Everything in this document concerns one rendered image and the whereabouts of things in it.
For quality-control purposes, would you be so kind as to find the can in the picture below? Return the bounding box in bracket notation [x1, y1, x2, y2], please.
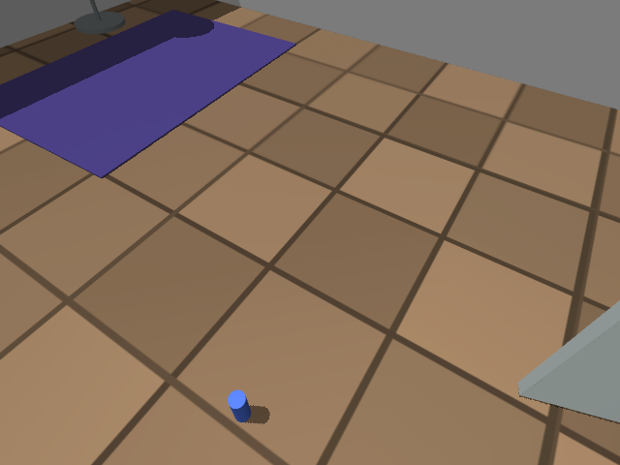
[228, 390, 251, 422]

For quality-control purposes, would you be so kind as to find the floor lamp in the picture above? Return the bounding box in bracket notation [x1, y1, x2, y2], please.
[74, 0, 126, 34]

